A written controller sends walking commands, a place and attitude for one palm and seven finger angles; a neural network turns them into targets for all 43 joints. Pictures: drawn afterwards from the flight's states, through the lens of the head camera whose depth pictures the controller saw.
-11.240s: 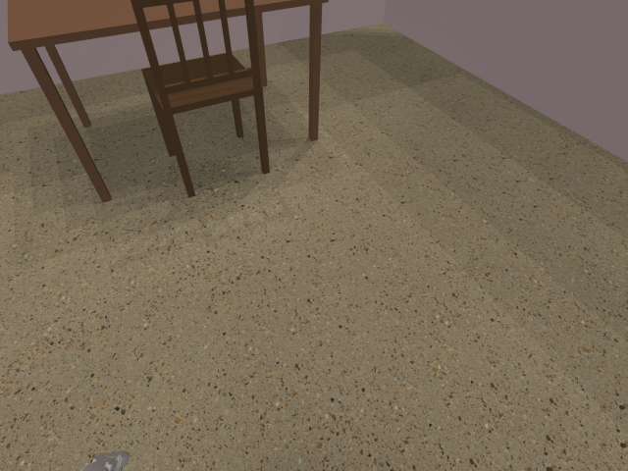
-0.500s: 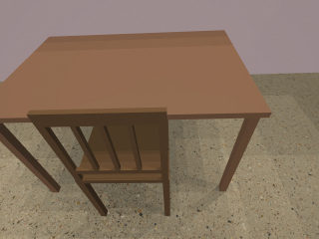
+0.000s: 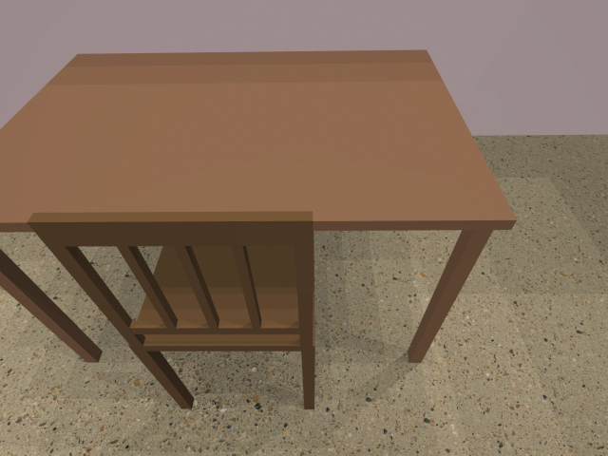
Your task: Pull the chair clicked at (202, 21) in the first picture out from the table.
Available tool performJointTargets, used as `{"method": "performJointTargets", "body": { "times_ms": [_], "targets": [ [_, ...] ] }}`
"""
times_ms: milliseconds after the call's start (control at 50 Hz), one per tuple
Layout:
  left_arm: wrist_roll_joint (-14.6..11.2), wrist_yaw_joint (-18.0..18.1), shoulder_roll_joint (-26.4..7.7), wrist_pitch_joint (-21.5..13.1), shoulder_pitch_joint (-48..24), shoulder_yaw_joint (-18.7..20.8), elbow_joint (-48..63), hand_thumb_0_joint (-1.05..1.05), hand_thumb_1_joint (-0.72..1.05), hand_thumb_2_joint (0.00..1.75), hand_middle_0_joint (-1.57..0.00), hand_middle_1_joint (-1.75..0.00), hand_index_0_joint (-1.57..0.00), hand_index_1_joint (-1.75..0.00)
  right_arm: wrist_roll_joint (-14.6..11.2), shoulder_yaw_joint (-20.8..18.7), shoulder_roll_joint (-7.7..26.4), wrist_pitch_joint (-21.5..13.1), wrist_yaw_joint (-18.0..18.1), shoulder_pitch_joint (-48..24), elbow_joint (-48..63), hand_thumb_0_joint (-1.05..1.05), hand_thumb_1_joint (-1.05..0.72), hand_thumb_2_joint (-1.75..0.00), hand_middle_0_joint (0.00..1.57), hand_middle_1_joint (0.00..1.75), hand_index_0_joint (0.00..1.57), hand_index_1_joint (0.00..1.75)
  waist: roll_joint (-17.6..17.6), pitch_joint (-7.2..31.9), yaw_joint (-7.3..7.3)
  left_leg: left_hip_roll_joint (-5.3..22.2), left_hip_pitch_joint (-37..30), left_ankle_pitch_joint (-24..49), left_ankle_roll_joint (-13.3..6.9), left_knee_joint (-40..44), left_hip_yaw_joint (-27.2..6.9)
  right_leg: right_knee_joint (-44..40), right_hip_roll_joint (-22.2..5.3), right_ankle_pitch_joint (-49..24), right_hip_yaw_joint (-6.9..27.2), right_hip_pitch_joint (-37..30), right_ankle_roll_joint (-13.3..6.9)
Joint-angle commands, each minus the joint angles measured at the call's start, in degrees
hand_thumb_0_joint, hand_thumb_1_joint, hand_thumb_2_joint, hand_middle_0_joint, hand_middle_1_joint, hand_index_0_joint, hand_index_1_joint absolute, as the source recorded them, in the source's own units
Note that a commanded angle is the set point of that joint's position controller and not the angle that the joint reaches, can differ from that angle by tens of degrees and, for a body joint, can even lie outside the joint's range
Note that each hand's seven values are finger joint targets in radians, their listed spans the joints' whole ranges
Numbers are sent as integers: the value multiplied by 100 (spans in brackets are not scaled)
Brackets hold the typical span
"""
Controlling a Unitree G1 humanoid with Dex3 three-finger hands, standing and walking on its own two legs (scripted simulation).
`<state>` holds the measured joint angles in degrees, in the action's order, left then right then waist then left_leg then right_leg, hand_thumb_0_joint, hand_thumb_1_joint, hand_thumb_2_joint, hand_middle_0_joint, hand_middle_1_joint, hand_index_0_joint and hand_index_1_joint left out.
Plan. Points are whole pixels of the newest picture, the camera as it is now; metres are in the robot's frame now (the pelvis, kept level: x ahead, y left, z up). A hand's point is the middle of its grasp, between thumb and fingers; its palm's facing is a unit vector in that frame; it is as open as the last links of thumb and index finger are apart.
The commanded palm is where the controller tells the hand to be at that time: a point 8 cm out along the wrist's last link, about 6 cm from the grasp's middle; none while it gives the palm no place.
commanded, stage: come to a stop and stand still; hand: left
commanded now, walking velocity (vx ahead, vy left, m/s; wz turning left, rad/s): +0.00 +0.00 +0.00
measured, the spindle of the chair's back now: (200, 288) +0.41 +0.22 -0.09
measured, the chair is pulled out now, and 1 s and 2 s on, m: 0.00 0.00 0.00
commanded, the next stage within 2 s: look again from close up in 0.06 s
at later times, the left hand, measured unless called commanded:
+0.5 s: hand out of the picture -0.01 +0.15 -0.17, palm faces +0.03 -0.98 -0.20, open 7.3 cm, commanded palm none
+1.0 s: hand out of the picture -0.02 +0.15 -0.17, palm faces +0.03 -0.98 -0.17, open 7.4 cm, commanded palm none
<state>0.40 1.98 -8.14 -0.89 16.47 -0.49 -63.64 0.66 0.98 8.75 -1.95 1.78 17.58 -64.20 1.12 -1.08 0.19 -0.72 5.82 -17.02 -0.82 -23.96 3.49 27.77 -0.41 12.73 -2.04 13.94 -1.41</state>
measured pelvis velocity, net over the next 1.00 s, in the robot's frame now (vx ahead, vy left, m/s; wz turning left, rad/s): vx -0.01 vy -0.01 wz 0.00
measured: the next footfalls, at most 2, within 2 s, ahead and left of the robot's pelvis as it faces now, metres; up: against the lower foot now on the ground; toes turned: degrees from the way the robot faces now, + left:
none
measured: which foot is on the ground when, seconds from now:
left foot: down 0.00-1.00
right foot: down 0.00-1.00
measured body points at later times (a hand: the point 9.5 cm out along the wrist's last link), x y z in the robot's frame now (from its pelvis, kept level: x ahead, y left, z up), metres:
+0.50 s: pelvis +0.00 -0.01 +0.00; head +0.00 -0.02 +0.45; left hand -0.01 +0.21 -0.15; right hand -0.02 -0.22 -0.17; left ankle -0.04 +0.11 -0.74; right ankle +0.02 -0.10 -0.74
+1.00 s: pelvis -0.01 -0.01 +0.00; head +0.00 -0.02 +0.45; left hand -0.02 +0.20 -0.16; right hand -0.05 -0.21 -0.16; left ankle -0.04 +0.11 -0.74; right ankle +0.02 -0.10 -0.74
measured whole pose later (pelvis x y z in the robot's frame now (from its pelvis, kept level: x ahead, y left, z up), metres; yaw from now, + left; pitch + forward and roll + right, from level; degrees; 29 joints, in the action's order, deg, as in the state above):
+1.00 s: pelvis -0.01 -0.01 +0.00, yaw +0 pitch -1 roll +0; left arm 0.5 1.9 -7.1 -0.8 18.4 -0.6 -63.8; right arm 0.4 1.1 6.0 -1.9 1.8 19.8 -66.5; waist 0.1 -1.7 0.1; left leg 0.9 6.1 -16.1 0.2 -23.3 3.2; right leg 25.0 1.2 10.8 -2.5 13.3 -2.5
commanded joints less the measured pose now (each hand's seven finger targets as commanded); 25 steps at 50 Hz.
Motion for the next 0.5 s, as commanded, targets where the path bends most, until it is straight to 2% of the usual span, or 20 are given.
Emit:
{"method": "performJointTargets", "body": {
  "times_ms": [0, 60, 140, 160, 240, 280, 360, 480],
  "targets": [
    [9, 42, -581, -109, 328, 79, 171, 0, 90, 90, -20, -30, -20, -30, -1, -86, 393, -51, 21, 461, 58, 0, -90, -90, 20, 30, 20, 30, -72, -238, 3, 627, 415, 1098, -83, 507, -520, -445, -607, -1148, 668, -267, -166],
    [5, 38, -576, -100, 315, 72, 162, 0, 90, 90, -20, -30, -20, -30, -3, -90, 415, -39, 28, 387, 54, 0, -90, -90, 20, 30, 20, 30, -54, -296, -1, 632, 394, 1054, -75, 515, -513, -492, -601, -1109, 677, -228, -168],
    [3, 32, -587, -107, 331, 65, 145, 0, 90, 90, -20, -30, -20, -30, -7, -86, 398, -31, 27, 392, 33, 0, -90, -90, 20, 30, 20, 30, -208, -249, 4, 632, 321, 999, -74, 533, -501, -562, -600, -1124, 680, -279, -174],
    [10, 37, -577, -102, 333, 67, 148, 0, 90, 90, -20, -30, -20, -30, -10, -93, 412, -31, 26, 376, 25, 0, -90, -90, 20, 30, 20, 30, -166, -329, 2, 618, 371, 947, -66, 523, -500, -582, -607, -1053, 705, -225, -164],
    [4, 33, -592, -106, 354, 70, 141, 0, 90, 90, -20, -30, -20, -30, -11, -87, 375, -33, 29, 404, -4, 0, -90, -90, 20, 30, 20, 30, -65, -220, -2, 636, 293, 985, -63, 553, -489, -609, -599, -1081, 678, -314, -174],
    [15, 40, -591, -111, 369, 75, 141, 0, 90, 90, -20, -30, -20, -30, -14, -87, 369, -37, 25, 402, -24, 0, -90, -90, 20, 30, 20, 30, -155, -228, 2, 627, 315, 968, -50, 533, -476, -610, -619, -1096, 694, -310, -169],
    [14, 35, -570, -94, 387, 71, 142, 0, 90, 90, -20, -30, -20, -30, -12, -81, 332, -13, 22, 415, -47, 0, -90, -90, 20, 30, 20, 30, -161, -466, -18, 598, 429, 709, -50, 565, -474, -751, -594, -671, 722, -169, -161],
    [19, 34, -577, -99, 410, 86, 156, 0, 90, 90, -20, -30, -20, -30, -10, -84, 261, 3, 8, 548, -95, 0, -90, -90, 20, 30, 20, 30, -264, -434, 3, 550, 438, 524, -43, 543, -442, -906, -601, -258, 799, -136, -171]
  ]
}}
